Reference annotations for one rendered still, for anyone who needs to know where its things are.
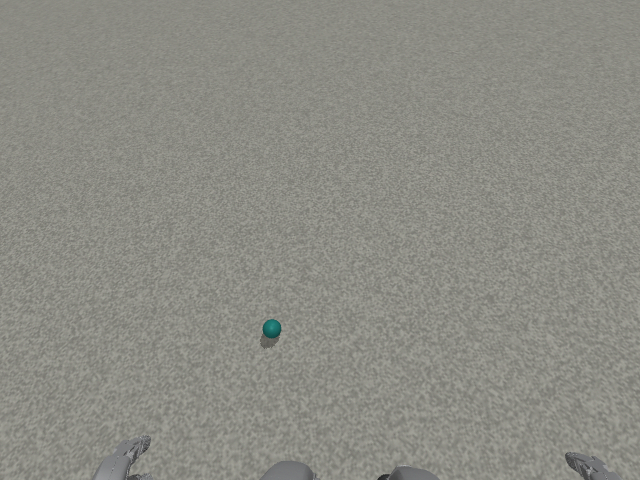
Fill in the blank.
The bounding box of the left robot hand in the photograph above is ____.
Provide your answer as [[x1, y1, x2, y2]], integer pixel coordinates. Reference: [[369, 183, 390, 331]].
[[92, 435, 153, 480]]

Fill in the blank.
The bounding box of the ball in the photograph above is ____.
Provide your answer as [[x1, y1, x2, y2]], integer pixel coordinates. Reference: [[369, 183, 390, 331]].
[[263, 319, 281, 338]]

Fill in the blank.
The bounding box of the right robot hand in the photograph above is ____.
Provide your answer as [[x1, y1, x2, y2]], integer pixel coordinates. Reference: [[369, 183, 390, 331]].
[[565, 452, 623, 480]]

